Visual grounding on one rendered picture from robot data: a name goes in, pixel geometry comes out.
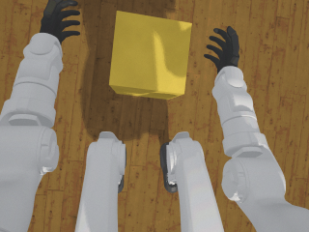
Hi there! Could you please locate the robot left upper arm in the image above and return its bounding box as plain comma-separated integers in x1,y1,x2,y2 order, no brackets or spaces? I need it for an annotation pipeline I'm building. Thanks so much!
0,126,60,232

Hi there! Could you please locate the robot right hand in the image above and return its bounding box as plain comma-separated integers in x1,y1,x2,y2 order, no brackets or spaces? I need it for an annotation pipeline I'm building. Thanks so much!
204,26,239,74

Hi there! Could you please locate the carton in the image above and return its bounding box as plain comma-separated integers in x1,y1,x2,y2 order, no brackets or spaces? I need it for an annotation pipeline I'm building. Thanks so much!
109,11,192,100

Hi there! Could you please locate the left robot forearm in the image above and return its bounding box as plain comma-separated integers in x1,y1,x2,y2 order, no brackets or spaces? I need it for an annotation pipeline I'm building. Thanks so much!
0,33,64,129

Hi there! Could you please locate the right robot forearm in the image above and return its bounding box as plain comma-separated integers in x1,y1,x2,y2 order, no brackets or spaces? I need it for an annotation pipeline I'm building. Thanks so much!
211,66,286,190

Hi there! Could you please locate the robot right upper arm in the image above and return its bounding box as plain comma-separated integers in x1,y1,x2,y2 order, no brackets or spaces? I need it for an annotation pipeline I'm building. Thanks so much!
221,157,309,232

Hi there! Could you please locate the robot left hand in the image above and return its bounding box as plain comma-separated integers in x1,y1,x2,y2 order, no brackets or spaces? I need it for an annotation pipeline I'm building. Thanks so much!
40,0,80,45

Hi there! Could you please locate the robot foot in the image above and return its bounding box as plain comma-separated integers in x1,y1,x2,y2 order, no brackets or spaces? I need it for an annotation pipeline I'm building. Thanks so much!
159,142,178,193
118,143,126,193

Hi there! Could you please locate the robot right foot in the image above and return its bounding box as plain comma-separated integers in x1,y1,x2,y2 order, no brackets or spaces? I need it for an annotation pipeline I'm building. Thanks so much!
159,142,178,193

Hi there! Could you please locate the robot left foot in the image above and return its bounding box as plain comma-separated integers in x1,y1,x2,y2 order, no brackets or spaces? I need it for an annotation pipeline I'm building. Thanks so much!
118,143,126,193

